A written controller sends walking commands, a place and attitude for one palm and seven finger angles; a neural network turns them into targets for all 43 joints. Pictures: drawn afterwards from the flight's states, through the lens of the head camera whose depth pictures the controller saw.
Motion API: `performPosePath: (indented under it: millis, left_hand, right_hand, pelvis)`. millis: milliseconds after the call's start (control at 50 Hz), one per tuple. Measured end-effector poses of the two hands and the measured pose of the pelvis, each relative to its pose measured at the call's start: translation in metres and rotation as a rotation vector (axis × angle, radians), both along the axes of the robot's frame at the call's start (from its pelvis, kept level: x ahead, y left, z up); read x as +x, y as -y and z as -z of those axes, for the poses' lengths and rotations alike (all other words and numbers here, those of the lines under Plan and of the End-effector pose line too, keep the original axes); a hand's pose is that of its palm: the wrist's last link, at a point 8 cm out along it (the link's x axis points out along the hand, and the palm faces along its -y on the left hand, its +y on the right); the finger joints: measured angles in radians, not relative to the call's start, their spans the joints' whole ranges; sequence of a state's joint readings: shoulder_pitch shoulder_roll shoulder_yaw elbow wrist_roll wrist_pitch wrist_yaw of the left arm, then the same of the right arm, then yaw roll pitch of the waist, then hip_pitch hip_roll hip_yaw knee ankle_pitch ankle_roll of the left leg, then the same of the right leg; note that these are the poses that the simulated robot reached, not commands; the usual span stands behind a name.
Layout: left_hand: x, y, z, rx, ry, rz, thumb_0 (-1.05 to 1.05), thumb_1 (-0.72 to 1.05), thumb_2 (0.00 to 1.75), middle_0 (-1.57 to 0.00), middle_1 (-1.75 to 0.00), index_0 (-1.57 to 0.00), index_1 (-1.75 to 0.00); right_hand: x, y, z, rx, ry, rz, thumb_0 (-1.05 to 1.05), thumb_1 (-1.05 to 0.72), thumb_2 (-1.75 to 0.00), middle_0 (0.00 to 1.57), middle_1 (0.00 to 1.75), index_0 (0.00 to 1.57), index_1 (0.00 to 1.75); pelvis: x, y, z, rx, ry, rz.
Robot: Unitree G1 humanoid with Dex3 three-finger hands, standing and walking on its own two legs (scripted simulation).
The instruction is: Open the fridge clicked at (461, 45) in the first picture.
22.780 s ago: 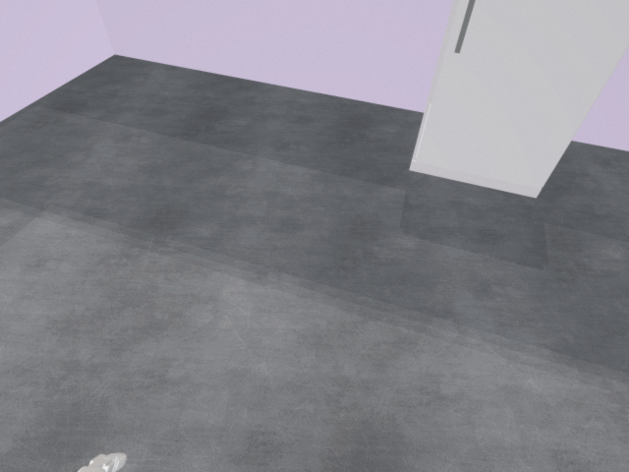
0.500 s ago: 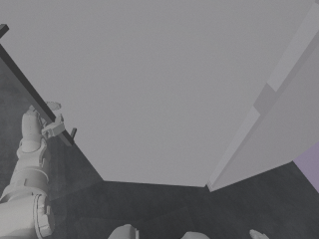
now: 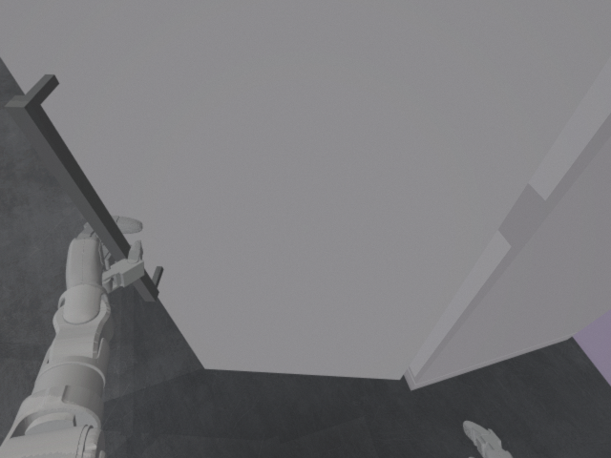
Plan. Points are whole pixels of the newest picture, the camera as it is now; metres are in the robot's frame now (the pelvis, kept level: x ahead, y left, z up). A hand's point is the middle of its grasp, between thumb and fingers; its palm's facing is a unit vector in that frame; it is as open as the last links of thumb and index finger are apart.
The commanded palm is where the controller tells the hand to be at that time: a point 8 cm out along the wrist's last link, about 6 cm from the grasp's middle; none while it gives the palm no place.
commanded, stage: loosen the grip on the handle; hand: left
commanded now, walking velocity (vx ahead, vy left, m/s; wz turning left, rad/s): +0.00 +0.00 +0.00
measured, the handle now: (111, 216) +0.40 +0.29 +0.08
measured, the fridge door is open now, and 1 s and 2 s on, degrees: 71 66 66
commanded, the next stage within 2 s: slip the hand off the handle in 0.60 s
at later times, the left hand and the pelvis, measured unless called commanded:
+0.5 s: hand (131, 257) +0.38 +0.28 +0.01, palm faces +0.34 -0.90 -0.28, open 12.8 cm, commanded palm +0.34 +0.32 +0.04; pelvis -0.01 +0.00 -0.02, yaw -2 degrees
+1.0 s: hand (89, 256) +0.38 +0.34 +0.02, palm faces +0.36 -0.89 -0.28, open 14.6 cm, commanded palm +0.34 +0.37 +0.03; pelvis +0.04 +0.02 -0.02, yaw -2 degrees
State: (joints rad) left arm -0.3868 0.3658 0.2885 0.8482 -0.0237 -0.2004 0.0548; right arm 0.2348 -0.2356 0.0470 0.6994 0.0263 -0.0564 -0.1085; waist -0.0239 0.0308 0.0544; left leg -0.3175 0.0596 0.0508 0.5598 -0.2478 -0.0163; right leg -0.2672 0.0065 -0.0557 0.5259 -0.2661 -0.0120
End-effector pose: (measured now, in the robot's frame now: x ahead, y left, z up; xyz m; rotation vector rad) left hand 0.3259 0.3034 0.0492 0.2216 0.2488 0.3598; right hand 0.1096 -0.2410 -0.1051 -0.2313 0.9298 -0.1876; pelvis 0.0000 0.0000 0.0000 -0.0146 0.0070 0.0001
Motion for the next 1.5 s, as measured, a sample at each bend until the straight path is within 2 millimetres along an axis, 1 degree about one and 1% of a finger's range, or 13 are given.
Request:
performPosePath:
  millis: [160,220,300,420,540,720,820,880,960,1140,1320,1420,1500]
  left_hand:
    - [0.005,-0.011,-0.005,-0.015,-0.015,0.003,-0.01,0.54,0.73,-0.39,-1.33,-0.46,-1.39]
    - [0.005,-0.013,-0.005,0.016,0.014,0.01,0.0,0.39,0.66,-0.41,-1.35,-0.46,-1.39]
    - [0.006,-0.014,0.001,0.03,-0.008,0.009,0.0,0.09,0.51,-0.42,-1.36,-0.45,-1.39]
    - [0.016,-0.009,0.012,0.003,0.007,-0.003,0.0,-0.3,0.32,-0.4,-1.34,-0.43,-1.37]
    - [0.024,-0.024,0.02,0.035,-0.011,-0.031,-0.01,-0.47,0.24,-0.34,-1.26,-0.43,-1.33]
    - [0.029,-0.026,0.015,0.019,0.012,-0.015,-0.01,-0.53,0.21,-0.28,-1.18,-0.32,-1.2]
    - [0.031,-0.054,0.023,0.009,-0.04,-0.092,-0.01,-0.54,0.21,-0.27,-1.16,-0.29,-1.17]
    - [0.026,-0.067,0.018,0.033,-0.028,-0.091,-0.01,-0.54,0.21,-0.26,-1.15,-0.27,-1.16]
    - [0.018,-0.072,0.009,0.046,0.004,-0.05,-0.02,-0.54,0.21,-0.26,-1.15,-0.26,-1.15]
    - [0.006,-0.094,0.025,0.0,-0.059,-0.095,-0.01,-0.54,0.2,-0.26,-1.15,-0.26,-1.15]
    - [0.014,-0.11,0.01,0.015,0.006,-0.076,-0.02,-0.54,0.2,-0.26,-1.15,-0.26,-1.14]
    - [0.013,-0.103,0.009,0.03,-0.044,-0.018,-0.01,-0.54,0.21,-0.25,-1.15,-0.25,-1.14]
    - [0.001,-0.097,0.015,0.009,-0.029,-0.018,-0.01,-0.54,0.21,-0.25,-1.15,-0.26,-1.14]
  right_hand:
    - [-0.038,0.029,-0.01,-0.055,-0.013,-0.016,0.0,-0.9,-0.9,0.2,0.31,0.2,0.3]
    - [-0.055,0.042,-0.011,-0.078,-0.034,-0.008,0.0,-0.9,-0.9,0.2,0.3,0.2,0.3]
    - [-0.072,0.05,-0.004,-0.084,-0.081,0.022,0.0,-0.9,-0.9,0.2,0.3,0.2,0.3]
    - [-0.083,0.04,0.004,-0.068,-0.122,0.062,0.01,-0.9,-0.9,0.2,0.3,0.2,0.3]
    - [-0.068,0.02,0.012,-0.038,-0.134,0.069,0.01,-0.9,-0.9,0.2,0.3,0.2,0.3]
    - [-0.015,0.0,0.016,-0.006,-0.07,0.04,0.01,-0.9,-0.9,0.2,0.3,0.2,0.3]
    - [0.011,0.001,0.012,-0.033,-0.049,0.027,0.0,-0.9,-0.9,0.2,0.3,0.2,0.3]
    - [0.021,0.004,0.008,-0.051,-0.034,0.017,0.0,-0.9,-0.9,0.2,0.3,0.2,0.3]
    - [0.028,0.008,0.007,-0.066,-0.028,0.003,0.0,-0.9,-0.9,0.2,0.3,0.2,0.3]
    - [0.018,0.013,0.01,-0.096,-0.053,0.0,0.0,-0.9,-0.9,0.2,0.3,0.2,0.3]
    - [-0.017,0.017,0.017,-0.108,-0.113,0.031,0.0,-0.9,-0.9,0.2,0.3,0.2,0.3]
    - [-0.034,0.017,0.018,-0.087,-0.129,0.065,0.0,-0.9,-0.9,0.2,0.3,0.2,0.3]
    - [-0.039,0.016,0.019,-0.071,-0.122,0.081,0.0,-0.9,-0.9,0.2,0.3,0.2,0.3]
  pelvis:
    - [-0.018,0.009,0.006,0.021,-0.036,-0.008]
    - [-0.025,0.008,0.01,0.013,-0.052,-0.006]
    - [-0.028,0.004,0.014,0.009,-0.075,0.01]
    - [-0.02,-0.002,0.018,0.003,-0.105,0.032]
    - [-0.005,-0.006,0.02,-0.002,-0.127,0.037]
    - [0.025,-0.016,0.019,-0.006,-0.156,0.044]
    - [0.031,-0.015,0.022,-0.006,-0.168,0.045]
    - [0.034,-0.016,0.022,-0.012,-0.176,0.046]
    - [0.036,-0.018,0.022,-0.02,-0.177,0.036]
    - [0.026,-0.015,0.026,-0.022,-0.183,0.023]
    - [0.016,-0.013,0.031,-0.03,-0.193,0.026]
    - [0.015,-0.016,0.029,-0.029,-0.194,0.033]
    - [0.016,-0.017,0.029,-0.021,-0.191,0.046]
